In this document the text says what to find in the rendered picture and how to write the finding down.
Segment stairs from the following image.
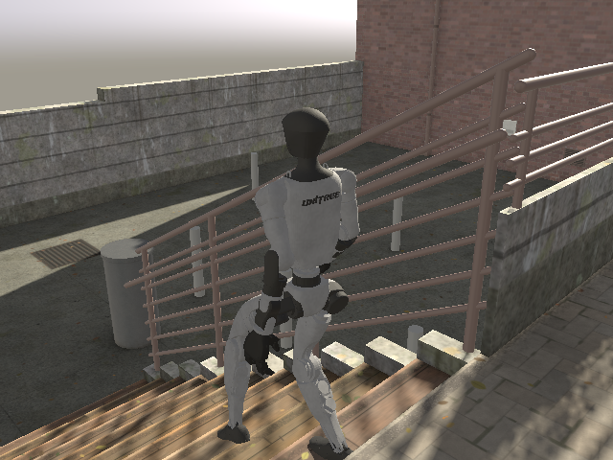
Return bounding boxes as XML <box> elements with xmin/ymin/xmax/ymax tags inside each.
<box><xmin>0</xmin><ymin>358</ymin><xmax>451</xmax><ymax>460</ymax></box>

